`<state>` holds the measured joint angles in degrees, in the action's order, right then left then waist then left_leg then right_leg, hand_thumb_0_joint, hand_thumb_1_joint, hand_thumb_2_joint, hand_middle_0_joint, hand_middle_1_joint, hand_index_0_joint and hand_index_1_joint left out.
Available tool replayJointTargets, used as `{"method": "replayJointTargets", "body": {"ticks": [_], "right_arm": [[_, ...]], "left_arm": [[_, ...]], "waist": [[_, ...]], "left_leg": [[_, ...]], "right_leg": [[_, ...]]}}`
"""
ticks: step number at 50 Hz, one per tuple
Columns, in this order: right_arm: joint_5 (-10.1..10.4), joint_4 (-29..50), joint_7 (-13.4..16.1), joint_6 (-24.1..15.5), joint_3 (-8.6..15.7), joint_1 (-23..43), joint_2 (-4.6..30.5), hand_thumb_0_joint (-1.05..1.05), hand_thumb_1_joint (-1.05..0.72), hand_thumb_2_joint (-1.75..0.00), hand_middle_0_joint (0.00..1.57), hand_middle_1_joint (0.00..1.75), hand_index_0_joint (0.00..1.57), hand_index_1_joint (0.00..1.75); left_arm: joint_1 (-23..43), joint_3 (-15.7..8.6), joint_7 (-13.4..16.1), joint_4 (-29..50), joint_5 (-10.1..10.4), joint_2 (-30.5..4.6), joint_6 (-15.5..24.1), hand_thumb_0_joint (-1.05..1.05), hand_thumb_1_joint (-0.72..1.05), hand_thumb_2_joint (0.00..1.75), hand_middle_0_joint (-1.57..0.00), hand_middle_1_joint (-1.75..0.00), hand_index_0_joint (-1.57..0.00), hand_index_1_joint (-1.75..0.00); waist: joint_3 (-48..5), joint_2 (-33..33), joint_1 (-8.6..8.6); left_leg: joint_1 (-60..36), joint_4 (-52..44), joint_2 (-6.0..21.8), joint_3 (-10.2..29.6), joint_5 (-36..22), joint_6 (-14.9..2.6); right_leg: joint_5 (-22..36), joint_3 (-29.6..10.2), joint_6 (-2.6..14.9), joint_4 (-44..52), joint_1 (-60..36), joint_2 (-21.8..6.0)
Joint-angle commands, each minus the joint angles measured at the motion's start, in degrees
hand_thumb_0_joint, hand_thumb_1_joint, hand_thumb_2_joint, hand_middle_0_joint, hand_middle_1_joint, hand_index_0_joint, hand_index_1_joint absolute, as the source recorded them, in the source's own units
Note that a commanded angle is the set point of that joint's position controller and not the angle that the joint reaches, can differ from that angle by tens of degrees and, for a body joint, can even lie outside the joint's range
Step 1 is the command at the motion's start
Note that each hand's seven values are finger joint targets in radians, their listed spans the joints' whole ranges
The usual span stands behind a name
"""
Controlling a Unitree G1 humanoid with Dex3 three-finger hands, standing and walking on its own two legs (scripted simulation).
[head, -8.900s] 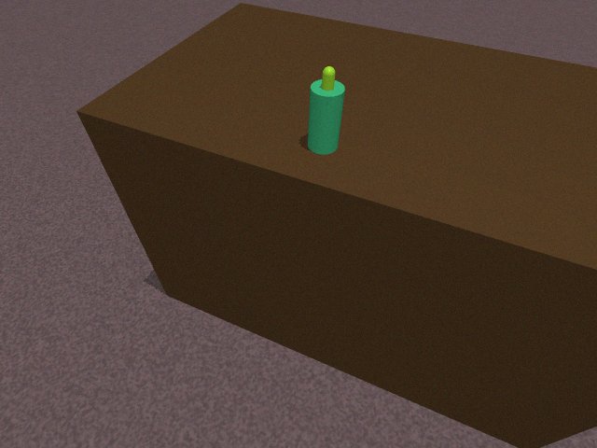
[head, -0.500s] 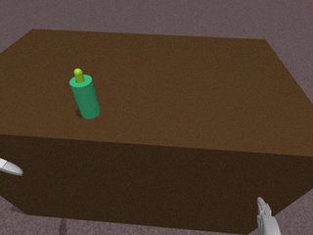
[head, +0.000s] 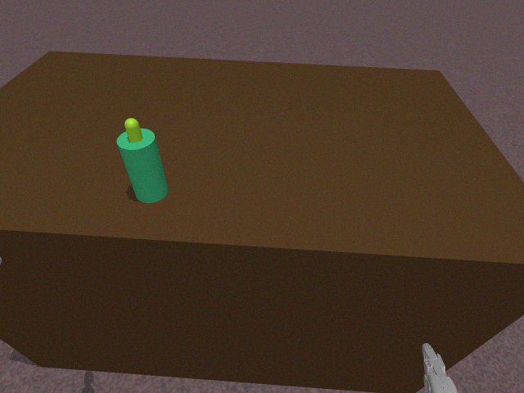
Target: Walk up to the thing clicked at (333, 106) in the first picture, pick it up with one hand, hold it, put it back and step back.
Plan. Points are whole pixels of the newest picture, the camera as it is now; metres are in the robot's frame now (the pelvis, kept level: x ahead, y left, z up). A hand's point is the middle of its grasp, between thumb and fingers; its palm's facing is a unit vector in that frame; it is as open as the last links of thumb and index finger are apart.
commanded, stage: go down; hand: left
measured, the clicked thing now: (142, 159) +0.47 +0.24 +0.11
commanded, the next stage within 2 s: none
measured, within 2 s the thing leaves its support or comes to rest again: neither
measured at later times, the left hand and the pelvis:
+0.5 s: hand out of the picture +0.32 +0.40 +0.20, palm faces +0.28 -0.96 -0.07, open 17.7 cm; pelvis +0.00 +0.00 +0.00, yaw +0 degrees
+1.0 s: hand out of the picture +0.33 +0.42 +0.20, palm faces +0.26 -0.97 +0.00, open 17.7 cm; pelvis +0.01 +0.00 +0.00, yaw +1 degrees
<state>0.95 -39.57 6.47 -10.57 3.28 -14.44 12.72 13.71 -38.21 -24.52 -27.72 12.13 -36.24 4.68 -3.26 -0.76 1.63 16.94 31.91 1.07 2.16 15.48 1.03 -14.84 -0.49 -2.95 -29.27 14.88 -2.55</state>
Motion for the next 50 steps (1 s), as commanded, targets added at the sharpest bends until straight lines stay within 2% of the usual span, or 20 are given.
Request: {"method": "replayJointTargets", "body": {"ticks": [1,6,7,9,12,13,19,21,22,27,28,30,32,36,37,40,45,47,48,50], "right_arm": [[0.17,4.12,1.78,-4.4,0.08,9.41,5.59,0.0,0.53,-0.06,0.05,0.05,0.05,0.05],[-0.32,7.58,3.09,-5.73,1.23,8.0,9.98,0.0,0.55,-0.05,0.05,0.05,0.05,0.05],[-0.44,1.97,3.07,-5.4,0.75,4.01,8.13,0.0,0.54,-0.05,0.05,0.05,0.05,0.05],[-0.47,5.1,3.71,-6.03,2.01,4.2,10.44,0.0,0.54,-0.05,0.05,0.05,0.05,0.05],[-0.61,5.49,4.03,-6.75,-0.17,4.18,8.97,0.0,0.54,-0.05,0.05,0.05,0.05,0.05],[-0.57,5.3,4.07,-6.71,-1.47,5.68,7.21,0.0,0.54,-0.05,0.05,0.05,0.05,0.05],[-1.03,4.13,5.23,-7.46,-1.25,9.69,8.18,0.0,0.54,-0.05,0.05,0.05,0.05,0.05],[-1.26,6.91,5.87,-8.09,0.31,11.44,10.85,0.0,0.54,-0.05,0.05,0.05,0.05,0.05],[-1.23,4.59,5.81,-7.67,-1.15,9.16,8.84,0.0,0.54,-0.05,0.05,0.05,0.05,0.05],[-1.33,3.8,6.43,-7.64,0.08,6.4,9.72,0.0,0.54,-0.05,0.05,0.05,0.05,0.05],[-1.29,4.56,6.32,-7.59,-1.71,6.61,8.3,0.0,0.54,-0.05,0.05,0.05,0.05,0.05],[-1.0,3.95,6.71,-7.5,-0.16,6.44,9.38,0.0,0.54,-0.06,0.05,0.05,0.05,0.05],[-0.88,4.52,6.55,-7.28,-2.2,6.41,7.44,0.0,0.53,-0.06,0.05,0.05,0.05,0.05],[-0.76,2.84,6.84,-6.97,-2.41,6.07,7.28,0.0,0.53,-0.06,0.05,0.05,0.05,0.05],[-0.76,4.99,7.25,-7.32,0.72,6.76,11.12,0.0,0.53,-0.06,0.05,0.05,0.05,0.05],[-0.9,4.03,7.03,-7.23,-1.49,7.35,8.84,0.0,0.53,-0.06,0.05,0.05,0.05,0.05],[-0.98,4.37,7.34,-7.33,-0.8,7.48,9.9,0.0,0.53,-0.06,0.05,0.05,0.05,0.05],[-0.93,0.33,7.09,-6.58,-2.72,6.61,6.73,0.0,0.53,-0.06,0.05,0.05,0.05,0.05],[-0.91,6.93,7.58,-7.31,-1.2,9.87,10.2,0.0,0.53,-0.06,0.05,0.05,0.05,0.05],[-0.86,4.62,7.71,-6.98,-1.35,7.85,9.55,0.0,0.52,-0.06,0.05,0.05,0.05,0.05]], "left_arm": [[23.63,-0.2,-3.03,5.24,1.29,-21.76,2.54,0.0,-0.6,0.08,-0.06,-0.05,-0.05,-0.07],[26.2,-4.65,-6.54,-1.61,1.04,-30.98,0.53,0.0,-0.6,0.06,-0.06,-0.04,-0.05,-0.05],[27.69,-2.83,-7.34,-1.68,1.47,-29.06,0.5,0.0,-0.59,0.06,-0.05,-0.04,-0.05,-0.05],[26.81,-6.0,-8.41,-4.71,2.46,-32.0,0.56,0.0,-0.61,0.06,-0.05,-0.05,-0.05,-0.06],[27.07,-6.71,-9.52,-7.15,2.34,-34.12,0.48,0.0,-0.61,0.06,-0.05,-0.05,-0.05,-0.06],[27.46,-4.53,-9.75,-8.23,2.05,-31.95,0.36,0.0,-0.61,0.07,-0.05,-0.05,-0.05,-0.06],[32.64,-4.28,-10.34,-10.09,1.23,-34.55,0.6,0.0,-0.61,0.08,-0.05,-0.05,-0.04,-0.07],[32.52,-6.53,-10.34,-10.29,0.9,-37.98,0.81,0.0,-0.61,0.08,-0.05,-0.05,-0.04,-0.07],[33.47,-6.19,-10.46,-10.19,0.8,-38.38,0.66,0.0,-0.6,0.08,-0.05,-0.05,-0.04,-0.06],[32.43,-6.85,-11.61,-10.26,0.76,-39.49,-0.16,0.0,-0.61,0.08,-0.06,-0.05,-0.05,-0.07],[31.43,-6.34,-11.63,-11.65,0.78,-38.39,-0.75,0.0,-0.61,0.08,-0.06,-0.06,-0.05,-0.07],[31.03,-6.35,-12.11,-11.36,1.29,-38.05,-1.24,0.0,-0.61,0.07,-0.06,-0.06,-0.05,-0.07],[31.06,-5.23,-12.79,-12.04,1.64,-36.37,-2.14,0.0,-0.61,0.07,-0.06,-0.06,-0.05,-0.07],[32.33,-5.43,-12.78,-11.8,1.45,-38.25,-3.41,0.0,-0.61,0.07,-0.06,-0.05,-0.05,-0.07],[32.54,-6.34,-12.74,-11.08,1.43,-39.52,-3.51,0.0,-0.61,0.07,-0.06,-0.05,-0.05,-0.06],[34.0,-4.97,-12.88,-11.47,1.24,-37.64,-4.09,0.0,-0.61,0.07,-0.06,-0.05,-0.05,-0.07],[35.85,-6.52,-13.31,-11.76,1.16,-40.69,-4.27,0.0,-0.61,0.07,-0.06,-0.06,-0.05,-0.07],[37.07,-3.9,-13.55,-13.2,0.94,-38.39,-5.15,0.0,-0.61,0.08,-0.06,-0.06,-0.05,-0.07],[35.55,-6.36,-13.47,-14.54,1.07,-40.56,-5.28,0.0,-0.61,0.08,-0.06,-0.06,-0.05,-0.08],[36.18,-6.04,-13.36,-15.23,0.8,-41.33,-5.91,0.0,-0.61,0.07,-0.05,-0.05,-0.05,-0.07]], "waist": [[-6.99,-8.15,-1.33],[-10.94,-7.39,-1.89],[-9.19,-8.24,-2.29],[-12.15,-5.42,-2.35],[-12.27,-5.77,-1.72],[-11.91,-6.28,-1.64],[-11.54,-7.33,-1.3],[-14.91,-7.03,-1.49],[-14.37,-7.36,-1.47],[-17.65,-9.35,-2.2],[-16.03,-8.69,-1.85],[-15.75,-10.14,-2.16],[-15.89,-9.07,-2.24],[-14.29,-9.05,-1.62],[-15.07,-9.81,-2.37],[-15.26,-9.69,-2.05],[-18.09,-9.92,-2.53],[-14.78,-9.78,-1.93],[-17.29,-7.85,-2.41],[-15.66,-9.48,-2.22]], "left_leg": [[-3.07,-6.26,-1.93,-2.23,-6.74,-1.18],[-4.09,-6.15,-2.15,-1.91,-5.39,-1.37],[-3.8,-6.36,-2.05,-1.79,-4.52,-1.25],[-4.5,-5.51,-2.13,-1.75,-7.32,-1.4],[-4.4,-4.81,-2.31,-2.03,-10.68,-1.44],[-3.85,-4.89,-2.43,-2.1,-11.06,-1.39],[-3.22,-4.87,-2.27,-1.62,-7.97,-1.38],[-3.75,-4.05,-2.54,-1.71,-9.24,-1.53],[-3.78,-3.84,-2.66,-1.75,-9.46,-1.66],[-6.38,-2.95,-2.4,-1.26,-13.89,-1.18],[-5.61,-3.02,-2.34,-1.34,-14.55,-1.19],[-5.64,-3.01,-2.22,-1.47,-15.89,-1.01],[-5.38,-2.75,-1.94,-1.31,-17.48,-1.2],[-3.37,-2.93,-2.28,-1.52,-16.17,-1.39],[-4.47,-3.05,-1.96,-1.38,-16.29,-1.06],[-5.37,-2.86,-1.45,-0.79,-17.88,-0.87],[-6.56,-1.86,-1.41,-0.58,-19.27,-0.77],[-4.4,-2.56,-1.69,-0.47,-15.76,-0.89],[-4.92,-2.19,-1.72,-0.55,-16.13,-0.96],[-3.68,-2.75,-2.02,-0.79,-14.46,-0.94]], "right_leg": [[5.69,3.35,2.86,4.04,0.93,2.22],[4.94,3.84,2.51,4.88,0.97,2.47],[4.01,4.08,2.76,4.8,2.8,2.76],[6.28,4.03,2.42,4.88,1.74,2.61],[8.9,3.97,2.4,4.34,1.72,2.48],[9.26,3.78,2.53,4.17,2.22,2.3],[5.82,3.65,2.88,3.99,4.09,2.47],[7.42,3.46,2.59,3.99,2.39,2.34],[7.58,3.41,2.58,4.08,2.58,2.25],[11.23,3.84,2.63,3.38,2.82,2.49],[11.73,4.07,2.76,3.2,2.83,2.53],[12.75,4.07,2.82,2.91,3.09,2.53],[13.62,4.21,2.85,2.89,3.19,2.7],[12.8,4.14,2.9,2.94,3.18,2.62],[12.64,4.22,2.97,2.7,3.51,2.72],[13.01,4.73,3.21,2.3,3.91,2.98],[13.51,4.53,3.06,2.2,4.04,2.83],[10.97,4.47,3.16,2.75,5.08,2.9],[11.58,4.46,2.92,2.7,3.83,2.83],[10.85,4.39,2.97,2.9,3.62,2.67]]}}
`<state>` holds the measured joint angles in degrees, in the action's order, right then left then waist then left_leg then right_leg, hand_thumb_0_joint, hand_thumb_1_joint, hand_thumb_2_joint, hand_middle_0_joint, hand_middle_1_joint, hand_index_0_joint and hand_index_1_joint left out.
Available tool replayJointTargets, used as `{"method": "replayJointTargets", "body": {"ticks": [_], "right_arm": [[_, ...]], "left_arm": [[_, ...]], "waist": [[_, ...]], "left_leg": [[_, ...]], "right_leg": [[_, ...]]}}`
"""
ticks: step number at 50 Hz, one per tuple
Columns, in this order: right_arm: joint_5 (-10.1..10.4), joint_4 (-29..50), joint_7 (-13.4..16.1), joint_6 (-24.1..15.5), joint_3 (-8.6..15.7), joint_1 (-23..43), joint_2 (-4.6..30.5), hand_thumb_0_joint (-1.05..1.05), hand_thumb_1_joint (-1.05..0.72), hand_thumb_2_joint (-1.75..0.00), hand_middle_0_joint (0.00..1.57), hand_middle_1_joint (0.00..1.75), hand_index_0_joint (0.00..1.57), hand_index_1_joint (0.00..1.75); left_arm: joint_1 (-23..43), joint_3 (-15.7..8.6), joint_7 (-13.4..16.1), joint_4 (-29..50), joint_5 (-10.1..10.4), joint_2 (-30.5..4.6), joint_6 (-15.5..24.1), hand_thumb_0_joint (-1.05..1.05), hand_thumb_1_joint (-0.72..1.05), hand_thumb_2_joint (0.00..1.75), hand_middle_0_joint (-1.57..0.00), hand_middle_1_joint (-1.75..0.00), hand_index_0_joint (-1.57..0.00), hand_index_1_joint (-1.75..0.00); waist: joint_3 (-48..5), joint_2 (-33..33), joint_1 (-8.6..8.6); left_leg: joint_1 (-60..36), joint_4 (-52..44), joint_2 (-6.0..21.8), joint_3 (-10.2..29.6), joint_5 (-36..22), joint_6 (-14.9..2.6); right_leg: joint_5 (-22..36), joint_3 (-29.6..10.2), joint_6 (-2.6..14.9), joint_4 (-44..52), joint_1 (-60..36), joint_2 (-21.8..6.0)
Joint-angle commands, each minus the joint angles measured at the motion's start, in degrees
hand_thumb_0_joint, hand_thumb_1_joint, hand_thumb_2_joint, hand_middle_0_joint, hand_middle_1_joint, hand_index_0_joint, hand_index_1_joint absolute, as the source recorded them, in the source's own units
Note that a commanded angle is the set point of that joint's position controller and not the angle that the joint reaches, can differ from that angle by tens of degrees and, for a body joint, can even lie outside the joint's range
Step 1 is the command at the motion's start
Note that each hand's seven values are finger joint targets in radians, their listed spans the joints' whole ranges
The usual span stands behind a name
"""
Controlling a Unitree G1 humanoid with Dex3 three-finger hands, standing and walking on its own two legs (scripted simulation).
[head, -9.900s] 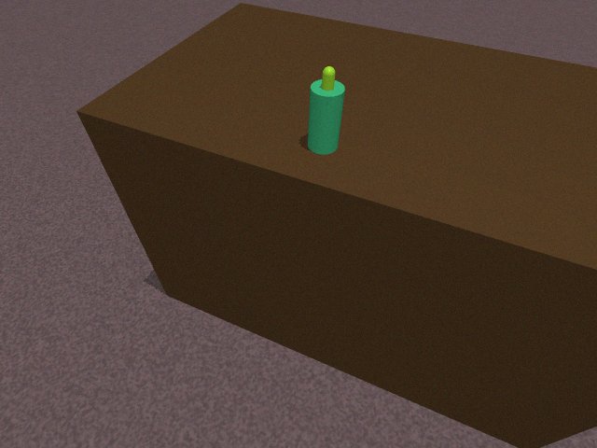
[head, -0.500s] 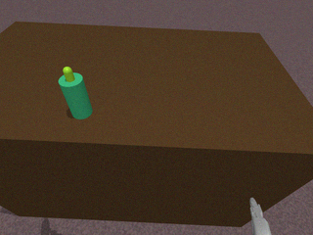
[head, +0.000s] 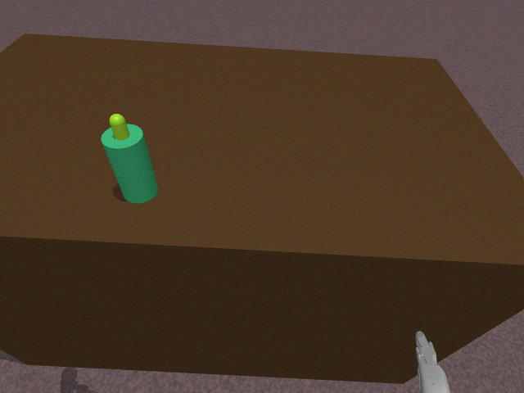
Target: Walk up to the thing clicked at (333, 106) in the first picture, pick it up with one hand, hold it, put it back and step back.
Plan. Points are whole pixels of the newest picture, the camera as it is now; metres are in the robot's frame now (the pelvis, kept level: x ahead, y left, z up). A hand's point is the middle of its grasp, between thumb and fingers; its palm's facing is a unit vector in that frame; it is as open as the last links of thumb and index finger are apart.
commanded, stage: go down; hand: left
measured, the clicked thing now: (129, 157) +0.45 +0.23 +0.11
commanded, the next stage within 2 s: approach in 1.06 s
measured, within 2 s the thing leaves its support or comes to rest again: neither
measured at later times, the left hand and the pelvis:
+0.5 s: hand out of the picture +0.31 +0.43 +0.20, palm faces +0.26 -0.96 +0.00, open 17.7 cm; pelvis +0.00 +0.00 +0.00, yaw +0 degrees
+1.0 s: hand out of the picture +0.31 +0.43 +0.20, palm faces +0.28 -0.96 +0.00, open 17.7 cm; pelvis +0.00 +0.00 +0.00, yaw +0 degrees
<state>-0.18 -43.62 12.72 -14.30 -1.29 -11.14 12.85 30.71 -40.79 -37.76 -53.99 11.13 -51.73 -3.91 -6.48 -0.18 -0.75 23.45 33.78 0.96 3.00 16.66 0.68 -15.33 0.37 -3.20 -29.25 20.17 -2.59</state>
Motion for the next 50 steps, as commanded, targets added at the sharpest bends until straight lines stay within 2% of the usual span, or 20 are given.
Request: {"method": "replayJointTargets", "body": {"ticks": [1,3,5,6,7,9,15,17,21,22,25,26,28,32,33,36,42,45,46,50], "right_arm": [[0.42,7.87,1.43,-2.76,2.46,4.04,8.75,0.0,0.53,-0.06,0.05,0.05,0.05,0.05],[0.42,7.43,1.47,-2.6,1.98,3.42,7.64,0.0,0.53,-0.06,0.05,0.05,0.05,0.05],[0.38,9.42,1.91,-2.87,3.53,3.18,9.95,0.0,0.51,-0.06,0.05,0.05,0.05,0.05],[0.42,8.81,1.65,-2.75,2.26,2.93,8.42,0.0,0.52,-0.06,0.05,0.05,0.05,0.05],[0.34,11.14,1.9,-2.83,4.03,3.35,10.8,0.0,0.52,-0.06,0.05,0.05,0.05,0.05],[0.36,10.43,1.67,-2.78,1.78,3.91,8.08,0.0,0.52,-0.06,0.05,0.05,0.05,0.05],[0.47,9.78,2.04,-2.99,2.41,4.88,8.7,0.0,0.53,-0.06,0.05,0.05,0.05,0.05],[0.49,10.91,2.33,-3.01,2.82,5.53,9.81,0.0,0.54,-0.06,0.05,0.05,0.05,0.05],[0.4,8.52,2.29,-3.0,3.58,2.77,9.63,0.0,0.54,-0.05,0.05,0.05,0.05,0.05],[0.23,10.7,2.5,-3.42,4.51,2.58,11.7,0.0,0.54,-0.06,0.05,0.05,0.05,0.05],[0.36,8.12,1.97,-3.14,2.02,2.35,8.28,0.0,0.53,-0.06,0.05,0.05,0.05,0.05],[0.34,9.28,2.13,-3.18,3.36,3.03,9.71,0.0,0.54,-0.05,0.05,0.05,0.05,0.05],[0.37,8.23,1.97,-3.23,1.09,4.14,7.19,0.0,0.54,-0.05,0.05,0.05,0.05,0.05],[0.51,8.52,2.23,-2.87,1.68,5.12,7.91,0.0,0.54,-0.05,0.05,0.05,0.05,0.05],[0.45,10.85,2.52,-3.02,3.73,4.83,10.6,0.0,0.54,-0.05,0.05,0.05,0.05,0.05],[0.61,9.05,1.97,-2.02,1.57,2.07,7.9,0.0,0.53,-0.05,0.05,0.05,0.05,0.05],[0.45,12.58,2.28,-2.49,3.78,2.65,10.5,0.0,0.53,-0.06,0.05,0.05,0.05,0.05],[0.69,13.11,2.08,-2.5,2.74,4.33,9.39,0.0,0.53,-0.05,0.05,0.05,0.05,0.05],[0.75,10.07,2.04,-2.22,1.48,3.84,7.41,0.0,0.52,-0.06,0.05,0.05,0.05,0.05],[0.72,11.74,2.35,-2.44,2.14,4.33,9.11,0.0,0.54,-0.05,0.05,0.05,0.05,0.05]], "left_arm": [[19.07,-3.49,-0.34,11.11,1.75,-26.32,2.41,0.0,-0.61,0.07,-0.06,-0.06,-0.05,-0.07],[19.16,-2.28,-0.58,10.03,1.6,-25.15,1.98,0.0,-0.61,0.08,-0.05,-0.06,-0.05,-0.07],[19.83,-4.04,-0.44,11.8,1.09,-28.28,2.2,0.0,-0.61,0.07,-0.06,-0.06,-0.05,-0.07],[18.98,-3.29,-0.67,9.9,1.13,-27.08,1.97,0.0,-0.61,0.08,-0.06,-0.06,-0.05,-0.08],[19.21,-4.15,-0.8,10.91,1.32,-27.92,2.39,0.0,-0.61,0.08,-0.06,-0.07,-0.05,-0.08],[20.0,-4.03,-1.02,10.34,1.22,-27.89,2.57,0.0,-0.61,0.08,-0.06,-0.07,-0.05,-0.08],[18.83,-1.46,-1.67,7.71,1.06,-25.73,2.43,0.0,-0.61,0.08,-0.06,-0.06,-0.05,-0.08],[19.42,-2.43,-1.88,8.27,1.51,-26.88,2.71,0.0,-0.61,0.08,-0.06,-0.07,-0.05,-0.08],[19.17,-2.65,-2.04,9.0,1.75,-27.13,3.59,0.0,-0.61,0.08,-0.06,-0.07,-0.06,-0.08],[20.71,-4.78,-1.75,11.62,1.56,-30.08,4.1,0.0,-0.61,0.08,-0.06,-0.07,-0.05,-0.08],[20.99,-4.58,-1.61,11.1,1.41,-29.31,3.92,0.0,-0.61,0.08,-0.06,-0.08,-0.06,-0.09],[21.08,-5.01,-1.57,11.84,1.53,-29.62,4.05,0.0,-0.61,0.07,-0.06,-0.08,-0.06,-0.09],[20.91,-3.47,-1.42,11.15,1.22,-27.97,3.49,0.0,-0.61,0.08,-0.05,-0.08,-0.05,-0.09],[20.02,-0.97,-1.09,7.3,1.33,-25.18,1.76,0.0,-0.61,0.08,-0.06,-0.07,-0.05,-0.09],[20.86,-1.72,-1.08,9.15,1.21,-26.58,1.97,0.0,-0.61,0.08,-0.06,-0.08,-0.05,-0.09],[17.56,-1.41,-1.32,6.86,1.43,-25.15,1.52,0.0,-0.61,0.06,-0.06,-0.07,-0.06,-0.08],[20.08,-6.98,-0.6,14.14,1.77,-31.56,3.33,0.0,-0.61,0.05,-0.06,-0.08,-0.06,-0.09],[18.94,-5.59,-0.58,12.55,1.79,-29.07,2.86,0.0,-0.61,0.07,-0.05,-0.08,-0.06,-0.09],[16.59,-2.92,-0.75,7.27,1.23,-25.83,1.99,0.0,-0.61,0.06,-0.06,-0.09,-0.06,-0.09],[19.61,-2.02,-1.65,8.47,1.52,-26.04,2.16,0.0,-0.61,0.07,-0.06,-0.08,-0.06,-0.1]], "waist": [[-12.53,-10.9,0.6],[-10.71,-9.72,0.54],[-13.9,-10.54,0.08],[-12.83,-10.6,0.15],[-13.85,-9.54,-0.28],[-14.69,-9.85,0.5],[-11.61,-10.0,-0.2],[-12.31,-9.87,-0.22],[-13.04,-11.33,-0.24],[-15.46,-11.17,-0.37],[-15.36,-12.78,0.17],[-16.52,-12.5,-0.14],[-14.81,-12.81,0.28],[-11.96,-10.01,-0.39],[-12.87,-10.25,-1.02],[-12.3,-10.43,0.08],[-17.3,-10.22,0.68],[-13.22,-8.84,0.84],[-11.99,-9.53,0.54],[-11.77,-10.58,-0.4]], "left_leg": [[-9.77,-4.64,-1.88,-1.67,-15.35,-0.6],[-8.57,-4.64,-2.26,-1.93,-13.95,-0.91],[-9.92,-4.11,-2.08,-1.88,-15.85,-0.86],[-9.69,-4.02,-2.01,-1.94,-16.14,-0.86],[-10.31,-3.87,-1.73,-1.63,-17.29,-0.8],[-10.21,-3.13,-1.92,-1.71,-18.83,-0.93],[-9.12,-4.4,-1.92,-1.37,-11.6,-0.79],[-8.88,-4.22,-1.8,-1.16,-11.75,-0.71],[-9.89,-3.19,-2.05,-1.38,-13.7,-0.71],[-10.63,-2.56,-1.81,-1.24,-16.41,-0.58],[-11.54,-2.36,-1.37,-0.85,-19.83,-0.33],[-11.97,-1.88,-1.25,-0.85,-21.6,-0.33],[-10.94,-2.03,-1.56,-1.11,-19.87,-0.58],[-7.77,-2.65,-2.26,-1.71,-13.98,-1.22],[-8.53,-2.53,-2.05,-1.72,-14.44,-1.05],[-8.28,-2.81,-1.66,-1.28,-15.14,-0.81],[-10.38,-1.86,-2.21,-1.53,-17.75,-0.9],[-8.29,-2.62,-2.12,-1.34,-15.93,-0.78],[-7.89,-2.65,-2.03,-1.23,-15.32,-0.79],[-7.37,-2.86,-1.88,-1.38,-12.84,-0.88]], "right_leg": [[10.78,3.47,3.41,2.87,-1.29,2.79],[10.01,3.32,3.25,3.19,-0.97,2.72],[11.77,3.29,3.21,2.58,-1.4,2.62],[11.79,3.34,3.28,2.57,-1.01,2.65],[12.46,3.45,3.28,2.29,-1.38,2.81],[13.49,3.3,3.26,2.16,-1.75,2.65],[7.73,3.44,3.46,2.67,1.43,2.9],[7.85,3.66,3.38,2.45,1.4,3.06],[9.14,3.44,3.39,1.87,2.2,2.8],[11.03,3.53,3.31,1.32,1.21,2.81],[12.39,3.83,3.68,0.91,1.21,2.95],[13.61,3.77,3.59,0.67,0.87,2.9],[12.67,3.6,3.48,1.15,1.49,2.77],[10.13,3.18,3.21,1.75,1.12,2.43],[10.63,3.22,3.19,1.4,1.37,2.52],[9.96,3.9,3.58,1.13,1.55,2.97],[12.28,3.59,3.19,1.09,-0.87,2.61],[10.62,3.54,3.2,1.35,-0.12,2.8],[9.7,3.41,3.48,0.96,1.4,2.67],[8.85,3.38,3.38,0.83,1.99,2.74]]}}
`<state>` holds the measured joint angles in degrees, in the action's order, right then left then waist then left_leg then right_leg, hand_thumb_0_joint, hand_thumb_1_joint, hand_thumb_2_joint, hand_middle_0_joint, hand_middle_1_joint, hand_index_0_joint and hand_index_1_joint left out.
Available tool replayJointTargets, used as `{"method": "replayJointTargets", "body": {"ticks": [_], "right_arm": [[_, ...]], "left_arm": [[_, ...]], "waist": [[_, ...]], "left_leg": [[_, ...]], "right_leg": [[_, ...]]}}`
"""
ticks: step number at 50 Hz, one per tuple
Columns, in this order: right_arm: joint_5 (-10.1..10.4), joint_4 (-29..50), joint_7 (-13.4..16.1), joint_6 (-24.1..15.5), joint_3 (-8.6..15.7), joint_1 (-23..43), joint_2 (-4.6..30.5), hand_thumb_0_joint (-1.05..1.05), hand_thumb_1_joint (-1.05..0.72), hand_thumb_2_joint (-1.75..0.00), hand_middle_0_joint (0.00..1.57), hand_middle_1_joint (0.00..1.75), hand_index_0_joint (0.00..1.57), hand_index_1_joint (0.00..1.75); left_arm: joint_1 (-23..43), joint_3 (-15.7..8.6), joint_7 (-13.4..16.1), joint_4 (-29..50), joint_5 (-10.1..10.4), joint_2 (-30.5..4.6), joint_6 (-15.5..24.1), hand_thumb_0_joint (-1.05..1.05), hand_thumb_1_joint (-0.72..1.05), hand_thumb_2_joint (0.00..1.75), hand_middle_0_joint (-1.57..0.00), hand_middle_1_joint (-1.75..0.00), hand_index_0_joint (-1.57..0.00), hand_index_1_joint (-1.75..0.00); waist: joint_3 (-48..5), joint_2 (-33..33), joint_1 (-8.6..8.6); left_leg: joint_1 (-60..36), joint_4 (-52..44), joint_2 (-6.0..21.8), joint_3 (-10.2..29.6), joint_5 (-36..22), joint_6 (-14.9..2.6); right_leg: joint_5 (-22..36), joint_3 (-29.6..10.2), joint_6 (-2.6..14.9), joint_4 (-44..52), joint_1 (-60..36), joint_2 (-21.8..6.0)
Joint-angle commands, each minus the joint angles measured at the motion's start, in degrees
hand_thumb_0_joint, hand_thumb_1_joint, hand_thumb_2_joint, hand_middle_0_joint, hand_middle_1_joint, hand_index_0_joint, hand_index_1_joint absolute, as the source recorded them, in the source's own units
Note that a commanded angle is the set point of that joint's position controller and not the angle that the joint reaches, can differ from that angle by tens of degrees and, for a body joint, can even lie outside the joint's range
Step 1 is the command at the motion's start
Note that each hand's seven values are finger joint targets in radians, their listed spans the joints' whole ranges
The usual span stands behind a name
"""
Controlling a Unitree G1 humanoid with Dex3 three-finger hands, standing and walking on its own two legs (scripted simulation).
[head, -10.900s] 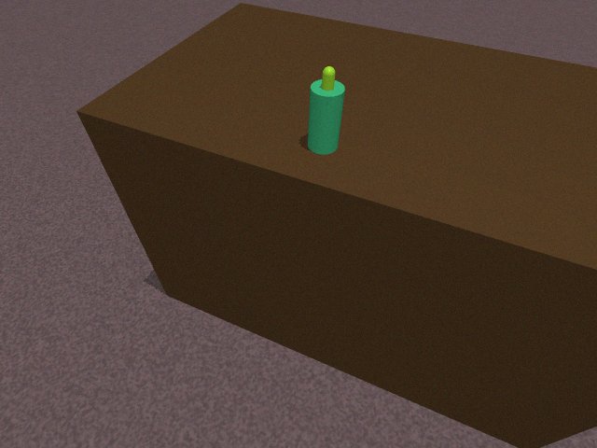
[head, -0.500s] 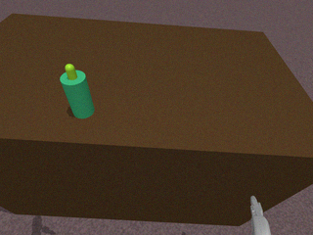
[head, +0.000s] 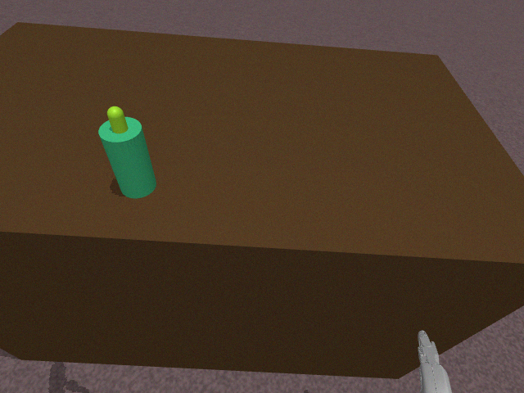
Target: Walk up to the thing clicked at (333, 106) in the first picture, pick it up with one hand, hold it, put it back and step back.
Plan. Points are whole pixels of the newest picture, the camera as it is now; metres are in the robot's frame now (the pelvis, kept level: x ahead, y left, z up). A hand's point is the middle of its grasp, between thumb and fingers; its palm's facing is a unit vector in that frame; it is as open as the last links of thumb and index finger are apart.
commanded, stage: go down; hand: left
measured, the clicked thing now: (127, 151) +0.45 +0.23 +0.12
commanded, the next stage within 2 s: approach in 0.06 s
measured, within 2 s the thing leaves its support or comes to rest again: neither
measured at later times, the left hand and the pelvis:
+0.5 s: hand out of the picture +0.35 +0.37 +0.13, palm faces +0.19 -0.98 +0.01, open 17.6 cm; pelvis +0.00 +0.00 -0.01, yaw +0 degrees
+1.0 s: hand (99, 188) +0.40 +0.26 +0.09, palm faces +0.20 -0.98 +0.02, open 17.7 cm; pelvis +0.00 -0.01 -0.02, yaw -2 degrees
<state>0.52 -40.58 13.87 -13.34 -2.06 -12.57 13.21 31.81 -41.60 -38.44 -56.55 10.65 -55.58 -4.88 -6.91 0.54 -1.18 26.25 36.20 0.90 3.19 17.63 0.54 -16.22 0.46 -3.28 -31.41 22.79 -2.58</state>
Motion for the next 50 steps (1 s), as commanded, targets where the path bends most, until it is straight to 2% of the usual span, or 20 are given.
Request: {"method": "replayJointTargets", "body": {"ticks": [1,3,6,8,10,14,20,25,29,30,35,37,38,39,41,42,43,45,46,50], "right_arm": [[-0.05,8.91,1.14,-3.37,2.48,6.52,8.13,0.0,0.54,-0.05,0.05,0.05,0.05,0.05],[-0.09,7.82,0.96,-3.5,1.82,5.23,7.36,0.0,0.54,-0.05,0.05,0.05,0.05,0.05],[-0.56,9.13,1.32,-3.89,5.31,2.1,11.73,0.0,0.54,-0.05,0.05,0.05,0.05,0.05],[-0.55,8.37,0.87,-3.9,3.96,1.71,9.61,0.0,0.53,-0.05,0.05,0.05,0.05,0.05],[-0.52,11.67,1.02,-4.32,5.51,3.64,11.85,0.0,0.55,-0.05,0.05,0.05,0.05,0.05],[0.13,7.73,-0.11,-3.51,-0.31,3.14,3.95,0.0,0.54,-0.05,0.05,0.05,0.05,0.05],[-0.41,10.24,-0.73,-4.01,2.05,3.39,7.61,0.0,0.55,-0.04,0.05,0.05,0.05,0.05],[-0.92,14.59,-1.87,-5.03,5.01,0.46,10.09,0.0,0.56,-0.04,0.05,0.05,0.05,0.05],[-0.36,13.15,-3.69,-3.25,4.42,-1.19,7.77,0.0,0.55,-0.04,0.05,0.05,0.05,0.05],[-0.38,14.0,-3.94,-2.85,6.41,-1.2,9.54,0.0,0.55,-0.04,0.05,0.05,0.05,0.05],[-0.42,18.89,-6.73,-0.24,5.76,-0.07,7.51,0.0,0.54,-0.04,0.05,0.05,0.05,0.05],[-0.15,23.45,-7.73,0.36,4.8,2.26,6.15,0.0,0.54,-0.05,0.05,0.05,0.05,0.05],[-0.01,22.25,-8.28,0.61,3.2,0.54,3.43,0.0,0.53,-0.05,0.05,0.05,0.05,0.05],[0.19,24.72,-8.53,0.62,2.12,2.82,3.1,0.0,0.54,-0.05,0.05,0.05,0.05,0.05],[0.12,24.84,-7.98,1.16,7.76,1.34,9.18,0.0,0.53,-0.05,0.05,0.05,0.05,0.05],[-0.06,24.59,-8.37,1.65,6.47,-1.24,8.02,0.0,0.54,-0.05,0.05,0.05,0.05,0.05],[-0.09,28.05,-8.5,1.67,7.18,-0.27,9.49,0.0,0.55,-0.05,0.05,0.05,0.05,0.05],[0.09,24.17,-8.89,2.18,7.77,-6.32,8.46,0.0,0.54,-0.05,0.05,0.05,0.05,0.05],[0.27,26.85,-9.0,2.08,8.87,-4.71,10.19,0.0,0.54,-0.05,0.05,0.05,0.05,0.05],[0.91,27.14,-9.93,3.02,7.31,-8.78,7.41,0.0,0.53,-0.05,0.05,0.05,0.05,0.05]], "left_arm": [[18.13,-0.47,-1.14,10.18,1.74,-21.65,3.11,0.0,-0.61,0.07,-0.06,-0.08,-0.06,-0.08],[19.17,-0.23,-1.16,11.13,2.17,-20.93,3.68,0.0,-0.61,0.06,-0.06,-0.07,-0.06,-0.08],[21.16,-3.37,-0.91,14.68,2.02,-25.83,4.98,0.0,-0.61,0.06,-0.06,-0.08,-0.06,-0.09],[19.23,-1.84,-0.86,11.84,1.84,-23.12,4.78,0.0,-0.61,0.09,-0.09,-0.11,-0.06,-0.14],[20.76,-4.85,-0.08,16.23,1.68,-27.35,5.74,0.0,-0.61,0.04,-0.1,-0.09,-0.09,-0.1],[15.12,1.25,0.58,8.77,2.71,-15.66,4.24,0.0,-0.61,0.03,-0.1,-0.09,-0.09,-0.11],[18.09,7.03,2.62,9.35,3.7,-7.33,6.89,0.0,-0.61,0.02,-0.1,-0.09,-0.1,-0.1],[22.99,6.6,7.17,21.31,4.35,-4.97,12.8,0.0,-0.61,0.02,-0.09,-0.09,-0.1,-0.09],[17.78,8.08,12.4,20.94,4.47,1.35,14.51,0.0,-0.61,0.02,-0.08,-0.08,-0.09,-0.08],[16.7,7.02,13.59,20.28,4.52,0.86,15.06,0.0,-0.61,0.03,-0.08,-0.08,-0.09,-0.08],[14.69,5.13,19.12,24.94,2.92,1.61,17.71,0.0,-0.61,0.03,-0.06,-0.08,-0.09,-0.06],[15.3,7.99,20.73,26.36,3.3,7.07,18.2,0.0,-0.61,0.04,-0.06,-0.08,-0.08,-0.06],[14.78,15.39,20.49,22.53,3.48,17.15,17.57,0.0,-0.61,0.04,-0.06,-0.08,-0.08,-0.07],[16.2,15.99,21.1,25.53,3.98,17.85,17.84,0.0,-0.61,0.06,-0.06,-0.08,-0.07,-0.07],[16.97,10.87,23.28,27.07,3.01,9.48,17.99,0.0,-0.61,0.03,-0.07,-0.07,-0.08,-0.06],[17.6,12.33,23.69,26.6,2.33,10.25,17.51,0.0,-0.61,0.05,-0.06,-0.07,-0.08,-0.06],[16.86,10.18,24.38,27.64,2.09,8.34,17.31,0.0,-0.61,0.04,-0.06,-0.07,-0.08,-0.06],[15.1,12.97,25.09,27.44,2.18,12.85,17.05,0.0,-0.61,0.03,-0.05,-0.06,-0.08,-0.04],[15.83,11.29,25.23,31.0,2.43,10.68,17.51,0.0,-0.61,0.03,-0.05,-0.06,-0.08,-0.04],[13.41,12.72,25.23,29.41,2.29,13.62,16.55,0.0,-0.61,0.01,-0.05,-0.05,-0.08,-0.03]], "waist": [[-12.31,-11.32,0.06],[-11.35,-11.86,0.24],[-15.99,-12.45,-1.02],[-14.76,-10.5,-0.95],[-17.13,-12.7,-0.01],[-10.19,-10.2,0.04],[-11.7,-9.39,-2.04],[-21.92,-11.19,-2.44],[-17.06,-8.9,-1.5],[-16.56,-8.46,-1.48],[-17.67,-11.07,1.1],[-18.72,-9.35,0.5],[-16.34,-7.96,-1.39],[-16.74,-6.17,-0.86],[-19.67,-6.94,-1.11],[-18.94,-7.44,-1.43],[-21.18,-6.52,-1.1],[-17.15,-6.45,-2.02],[-19.54,-7.27,-1.58],[-16.21,-3.74,-2.44]], "left_leg": [[-10.44,-5.06,-2.08,-1.62,-13.22,-0.87],[-10.53,-5.16,-2.01,-1.43,-11.52,-0.78],[-13.84,-4.18,-1.5,-0.98,-16.27,-0.44],[-13.55,-3.39,-1.8,-1.18,-17.93,-0.74],[-14.4,-3.31,-1.75,-1.26,-19.64,-0.27],[-9.57,-3.68,-2.06,-1.77,-16.02,-0.91],[-9.82,-2.79,-1.22,-1.23,-11.47,-0.8],[-18.3,0.8,-0.33,-0.48,-20.24,-0.02],[-14.42,1.01,-0.37,-0.6,-20.05,0.32],[-12.11,1.6,-0.55,-1.15,-18.94,0.28],[-8.31,3.63,-0.52,-2.55,-21.3,0.5],[-8.61,3.95,-0.07,-2.44,-20.91,0.45],[-7.92,3.71,0.17,-2.26,-18.77,0.34],[-6.69,3.97,0.13,-2.42,-16.65,-0.04],[-6.86,4.45,0.06,-2.66,-15.24,0.02],[-6.26,4.81,-0.22,-3.14,-13.97,-0.13],[-6.45,4.94,-0.16,-3.17,-14.95,-0.19],[-6.28,5.05,-0.09,-3.37,-15.19,-0.16],[-7.79,5.33,0.04,-3.26,-17.1,0.01],[-5.21,5.7,-0.12,-3.39,-17.49,-0.61]], "right_leg": [[9.51,3.18,3.39,3.17,-0.65,2.57],[7.72,3.46,3.48,3.15,0.68,2.75],[10.87,3.76,3.37,2.62,0.33,2.84],[12.09,3.52,3.31,2.49,0.64,2.71],[13.04,3.55,3.36,2.29,-0.91,2.61],[10.68,3.36,3.31,2.19,0.72,2.72],[7.55,3.83,3.16,0.28,5.62,2.99],[11.41,4.22,2.98,-1.81,6.09,3.0],[10.78,3.75,3.19,-2.08,6.47,3.16],[11.07,3.3,3.13,-2.46,5.49,2.92],[14.12,2.49,3.5,-5.14,2.48,2.57],[13.81,2.3,3.49,-5.73,2.09,2.89],[12.1,2.33,3.46,-5.76,3.94,3.16],[11.24,2.18,3.19,-5.83,3.23,3.24],[10.94,1.62,3.03,-6.47,2.53,3.0],[10.7,1.31,2.84,-6.55,2.94,2.82],[12.18,1.3,2.74,-6.85,1.2,2.71],[12.66,1.29,2.72,-7.4,3.2,2.73],[13.6,1.49,2.86,-7.9,2.78,2.82],[15.52,1.35,2.51,-8.27,2.59,2.79]]}}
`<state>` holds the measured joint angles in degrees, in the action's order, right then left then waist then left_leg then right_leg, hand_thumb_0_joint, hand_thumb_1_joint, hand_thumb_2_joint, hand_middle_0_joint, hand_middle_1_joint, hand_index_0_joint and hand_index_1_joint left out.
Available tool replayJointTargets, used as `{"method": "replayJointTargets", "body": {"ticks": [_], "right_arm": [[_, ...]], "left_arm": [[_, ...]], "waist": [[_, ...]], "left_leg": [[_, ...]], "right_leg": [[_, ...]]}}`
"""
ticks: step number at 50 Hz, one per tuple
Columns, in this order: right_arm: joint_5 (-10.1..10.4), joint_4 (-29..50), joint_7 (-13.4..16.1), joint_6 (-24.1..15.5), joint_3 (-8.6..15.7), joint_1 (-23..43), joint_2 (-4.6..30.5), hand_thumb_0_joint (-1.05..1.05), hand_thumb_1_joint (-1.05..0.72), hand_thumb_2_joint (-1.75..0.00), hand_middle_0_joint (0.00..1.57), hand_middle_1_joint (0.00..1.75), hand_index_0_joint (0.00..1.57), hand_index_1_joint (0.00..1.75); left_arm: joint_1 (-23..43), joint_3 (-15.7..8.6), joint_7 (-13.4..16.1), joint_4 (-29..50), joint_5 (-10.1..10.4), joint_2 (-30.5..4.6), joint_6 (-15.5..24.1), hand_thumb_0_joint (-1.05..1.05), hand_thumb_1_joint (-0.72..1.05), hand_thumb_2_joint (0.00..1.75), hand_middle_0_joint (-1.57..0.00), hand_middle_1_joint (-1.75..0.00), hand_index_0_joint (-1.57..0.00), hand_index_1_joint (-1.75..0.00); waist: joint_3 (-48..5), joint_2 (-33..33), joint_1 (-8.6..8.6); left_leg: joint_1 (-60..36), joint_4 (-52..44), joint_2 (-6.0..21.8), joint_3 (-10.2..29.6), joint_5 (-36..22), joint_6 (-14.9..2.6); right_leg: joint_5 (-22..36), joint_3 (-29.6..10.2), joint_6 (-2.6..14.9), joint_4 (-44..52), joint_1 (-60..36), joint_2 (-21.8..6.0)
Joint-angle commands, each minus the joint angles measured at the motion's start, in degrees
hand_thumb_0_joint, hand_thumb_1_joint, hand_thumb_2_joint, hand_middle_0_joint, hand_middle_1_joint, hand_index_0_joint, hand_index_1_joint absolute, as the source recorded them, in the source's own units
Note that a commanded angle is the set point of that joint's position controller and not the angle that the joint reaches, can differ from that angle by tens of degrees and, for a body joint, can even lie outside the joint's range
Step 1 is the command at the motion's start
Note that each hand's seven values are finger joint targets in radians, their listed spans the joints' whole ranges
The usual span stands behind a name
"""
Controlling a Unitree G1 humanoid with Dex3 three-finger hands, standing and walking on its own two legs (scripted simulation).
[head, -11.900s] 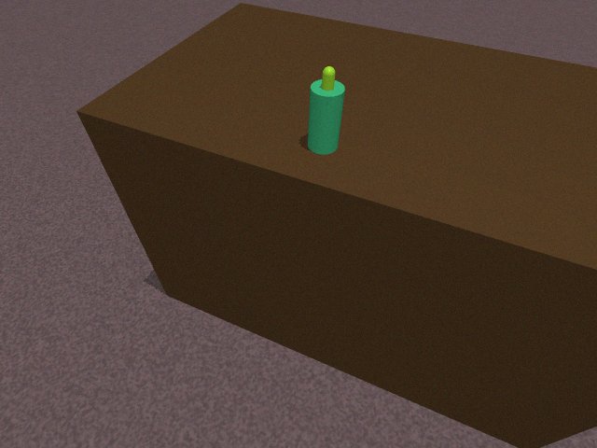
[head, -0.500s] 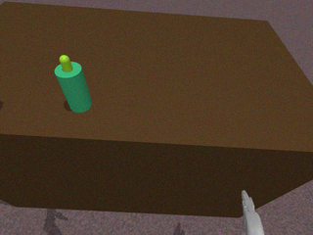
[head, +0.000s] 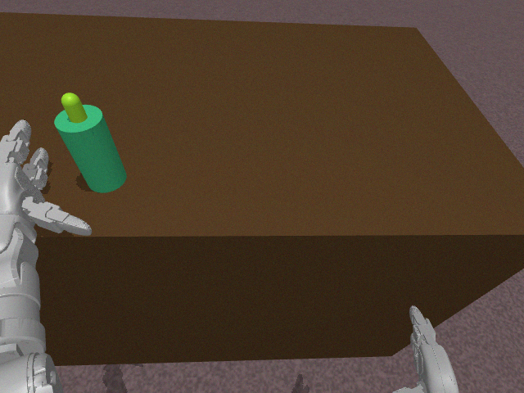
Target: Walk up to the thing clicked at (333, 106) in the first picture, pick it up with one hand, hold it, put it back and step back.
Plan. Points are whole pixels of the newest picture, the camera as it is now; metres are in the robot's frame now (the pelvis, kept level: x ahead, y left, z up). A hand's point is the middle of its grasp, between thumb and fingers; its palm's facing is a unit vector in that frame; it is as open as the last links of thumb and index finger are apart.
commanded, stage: close in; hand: left
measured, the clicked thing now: (90, 142) +0.45 +0.25 +0.14
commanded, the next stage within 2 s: rest palm in 0.26 s
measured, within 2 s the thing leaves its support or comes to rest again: leaves its support in 1.86 s
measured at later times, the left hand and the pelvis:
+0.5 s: hand (89, 181) +0.40 +0.25 +0.11, palm faces +0.25 -0.97 +0.03, open 17.7 cm; pelvis -0.02 +0.00 -0.01, yaw -1 degrees
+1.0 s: hand (86, 163) +0.43 +0.26 +0.12, palm faces +0.27 -0.96 +0.04, open 15.1 cm; pelvis -0.02 +0.00 -0.01, yaw -1 degrees
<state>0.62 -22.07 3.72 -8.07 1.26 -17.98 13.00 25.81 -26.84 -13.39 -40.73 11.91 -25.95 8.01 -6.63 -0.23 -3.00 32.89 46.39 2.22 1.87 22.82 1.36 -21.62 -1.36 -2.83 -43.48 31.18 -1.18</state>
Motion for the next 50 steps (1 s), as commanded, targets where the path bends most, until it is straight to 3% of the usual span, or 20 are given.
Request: {"method": "replayJointTargets", "body": {"ticks": [1,8,10,12,14,16,18,20,24,28,31,32,33,35,36,40,42,43,45,50], "right_arm": [[0.88,7.67,-0.07,-2.1,3.44,-2.22,6.94,0.0,0.54,-0.05,0.05,0.05,0.05,0.05],[0.94,12.52,-0.74,-2.14,5.68,1.28,9.04,0.0,0.55,-0.05,0.05,0.05,0.05,0.05],[0.97,13.25,-0.84,-2.0,4.77,1.16,8.45,0.0,0.55,-0.05,0.05,0.05,0.05,0.05],[0.8,14.13,-0.51,-1.99,7.01,1.34,10.61,0.0,0.55,-0.05,0.05,0.05,0.05,0.05],[0.63,11.99,-0.77,-1.53,4.32,-1.08,7.3,0.0,0.55,-0.05,0.05,0.05,0.05,0.05],[0.73,13.13,-0.44,-1.57,6.58,0.31,9.35,0.0,0.54,-0.05,0.05,0.05,0.05,0.05],[0.52,12.51,-0.65,-1.36,5.03,-0.98,7.74,0.0,0.55,-0.05,0.05,0.05,0.05,0.05],[0.67,14.47,-0.31,-1.23,7.14,0.0,9.93,0.0,0.53,-0.06,0.05,0.05,0.05,0.05],[0.59,14.79,-0.48,-0.44,6.25,-1.07,8.47,0.0,0.53,-0.06,0.05,0.05,0.05,0.05],[0.73,13.45,-0.23,-0.19,6.14,0.3,7.52,0.0,0.52,-0.06,0.05,0.05,0.05,0.05],[1.15,15.22,-0.46,-0.88,3.69,3.34,5.95,0.0,0.53,-0.05,0.05,0.05,0.05,0.05],[1.16,14.47,-0.34,-0.92,4.13,3.13,6.52,0.0,0.53,-0.05,0.05,0.05,0.05,0.05],[1.04,12.54,-0.37,-0.73,4.0,2.3,6.06,0.0,0.54,-0.05,0.05,0.05,0.05,0.05],[0.81,11.85,-0.08,-0.84,7.17,-0.05,9.72,0.0,0.54,-0.05,0.05,0.05,0.05,0.05],[0.78,12.9,-0.26,-0.86,5.62,-0.32,8.51,0.0,0.54,-0.05,0.05,0.05,0.05,0.05],[0.77,13.66,-0.24,-1.19,6.72,-3.09,9.61,0.0,0.54,-0.05,0.05,0.05,0.05,0.05],[0.9,13.59,-0.71,-1.14,4.88,-2.22,7.61,0.0,0.54,-0.05,0.05,0.05,0.05,0.05],[0.84,14.61,-0.48,-1.32,5.88,-0.78,8.58,0.0,0.53,-0.05,0.05,0.05,0.05,0.05],[0.73,14.35,-0.79,-1.23,4.22,0.93,7.09,0.0,0.54,-0.05,0.05,0.05,0.05,0.05],[0.38,14.76,-0.81,-0.85,4.96,2.65,8.16,0.0,0.54,-0.05,0.05,0.05,0.05,0.05]], "left_arm": [[18.7,-1.71,0.21,12.91,1.15,-15.13,3.38,0.0,-0.61,0.04,-0.05,-0.05,-0.07,-0.04],[25.31,0.95,1.58,15.73,0.56,-12.95,2.08,0.0,-0.57,0.04,-0.04,-0.02,-0.06,-0.01],[25.45,1.44,2.36,15.43,0.23,-12.63,2.03,0.0,-0.57,0.02,-0.04,-0.02,-0.06,0.0],[26.94,0.83,2.88,16.62,0.16,-13.55,2.54,0.0,-0.56,0.01,-0.04,-0.01,-0.06,0.0],[26.18,1.71,3.51,15.16,-0.06,-11.89,2.55,0.0,-0.58,0.01,-0.04,-0.01,-0.06,0.0],[26.07,0.84,4.57,15.26,-0.18,-12.92,2.84,0.0,-0.56,0.02,-0.04,-0.01,-0.05,0.0],[25.98,2.03,5.17,14.63,-0.46,-10.95,2.93,0.0,-0.58,0.03,-0.03,-0.01,-0.05,0.0],[24.73,-0.14,6.57,13.54,-0.96,-13.39,2.79,0.0,-0.61,0.0,-0.07,0.0,-0.06,0.0],[25.91,-1.55,8.55,15.38,-1.61,-15.22,2.89,0.0,-0.61,0.0,-0.08,0.0,-0.08,0.0],[26.7,2.95,8.49,17.62,-1.88,-10.54,2.3,0.0,-0.61,0.0,-0.09,0.0,-0.08,0.0],[27.41,3.61,7.54,13.46,-1.83,-9.79,1.42,0.0,-0.59,0.08,-0.32,-0.17,-0.32,-0.17],[28.4,2.7,7.34,12.74,-1.69,-11.05,1.41,0.0,-0.59,0.1,-0.35,-0.2,-0.36,-0.2],[30.17,3.7,7.15,11.71,-1.84,-10.4,1.31,0.0,-0.59,0.11,-0.36,-0.22,-0.37,-0.21],[31.32,2.46,7.28,10.37,-1.65,-12.53,1.13,0.0,-0.59,0.13,-0.41,-0.26,-0.42,-0.25],[31.87,2.82,7.41,10.54,-1.92,-12.43,1.06,0.0,-0.58,0.13,-0.42,-0.26,-0.43,-0.25],[33.95,2.44,7.35,10.46,-2.05,-13.64,1.61,0.0,-0.57,0.14,-0.46,-0.3,-0.48,-0.28],[34.57,1.39,7.31,10.05,-1.65,-14.42,2.23,0.0,-0.54,0.15,-0.49,-0.31,-0.51,-0.3],[35.59,0.7,7.29,9.6,-1.76,-15.51,2.51,0.0,-0.56,0.17,-0.53,-0.35,-0.55,-0.34],[37.11,2.35,7.61,8.51,-1.9,-13.36,2.82,0.0,-0.5,0.23,-0.56,-0.39,-0.57,-0.38],[37.76,1.07,8.91,4.28,-2.99,-15.52,3.39,0.0,-0.43,0.3,-0.63,-0.46,-0.64,-0.45]], "waist": [[-13.5,-2.64,0.16],[-15.39,-5.37,-0.33],[-14.94,-4.26,0.04],[-17.69,-3.36,-0.65],[-16.63,-3.71,-0.31],[-16.13,-2.96,-0.33],[-15.8,-3.48,-0.11],[-16.36,-2.31,0.25],[-17.4,-3.26,1.27],[-17.1,-4.7,0.42],[-14.38,-2.83,-0.2],[-13.71,-2.44,-0.4],[-12.53,-3.35,-1.03],[-12.42,-2.74,-2.13],[-13.57,-2.92,-1.88],[-16.42,-2.29,-3.17],[-17.15,-2.92,-1.8],[-18.34,-3.0,-2.29],[-17.42,-4.44,-1.56],[-19.45,-5.79,-0.93]], "left_leg": [[-9.83,-4.55,-1.68,-2.41,-20.55,-1.55],[-10.36,-5.4,-1.44,-2.32,-14.65,-1.06],[-9.68,-5.57,-1.54,-2.25,-12.65,-1.18],[-10.69,-5.26,-1.4,-2.02,-13.08,-1.31],[-9.73,-4.67,-1.8,-2.6,-12.36,-1.46],[-9.03,-4.85,-1.77,-2.58,-11.3,-1.52],[-8.43,-4.85,-1.68,-2.56,-10.87,-1.46],[-8.01,-5.0,-1.66,-2.44,-10.91,-1.5],[-7.56,-4.92,-1.78,-2.67,-12.88,-1.42],[-9.45,-5.37,-1.7,-3.08,-13.49,-1.37],[-7.95,-6.03,-1.39,-2.69,-10.95,-1.46],[-7.59,-6.4,-1.17,-2.42,-10.4,-1.47],[-7.12,-6.48,-1.14,-2.4,-9.14,-1.42],[-7.57,-6.54,-1.11,-2.27,-7.01,-1.56],[-7.8,-6.21,-1.41,-2.57,-7.37,-1.63],[-9.81,-5.32,-1.49,-2.55,-8.29,-1.73],[-8.77,-4.68,-1.77,-2.69,-10.52,-1.77],[-9.3,-4.41,-1.49,-2.4,-11.69,-1.72],[-8.67,-4.75,-1.33,-2.13,-11.27,-1.32],[-7.69,-4.23,-0.93,-1.6,-13.28,-0.83]], "right_leg": [[19.66,3.04,1.97,4.0,-4.87,1.3],[13.49,2.88,2.54,3.43,-3.41,1.33],[11.85,2.96,2.6,3.68,-3.16,1.4],[12.52,2.9,2.39,3.32,-3.8,1.45],[12.48,2.58,2.26,3.58,-3.56,1.27],[11.51,2.54,2.19,3.59,-3.7,1.32],[11.03,2.63,2.34,3.38,-3.47,1.45],[10.98,2.59,2.32,3.31,-4.0,1.48],[12.59,2.52,2.33,3.13,-6.43,1.47],[13.29,2.24,2.41,3.39,-5.36,1.69],[10.67,2.5,2.36,3.82,-3.62,1.84],[10.04,2.72,2.42,3.62,-3.44,1.96],[9.0,2.67,2.46,3.79,-1.47,1.96],[7.48,2.65,2.4,4.06,-0.3,1.98],[8.07,2.46,2.4,4.15,-0.92,1.75],[9.32,2.53,2.23,3.89,-1.14,1.78],[11.34,2.3,2.23,3.45,-2.3,1.6],[12.14,2.46,2.24,2.84,-1.94,1.7],[11.01,2.68,2.6,2.42,-0.69,1.76],[11.69,2.72,3.02,1.47,-1.35,1.78]]}}
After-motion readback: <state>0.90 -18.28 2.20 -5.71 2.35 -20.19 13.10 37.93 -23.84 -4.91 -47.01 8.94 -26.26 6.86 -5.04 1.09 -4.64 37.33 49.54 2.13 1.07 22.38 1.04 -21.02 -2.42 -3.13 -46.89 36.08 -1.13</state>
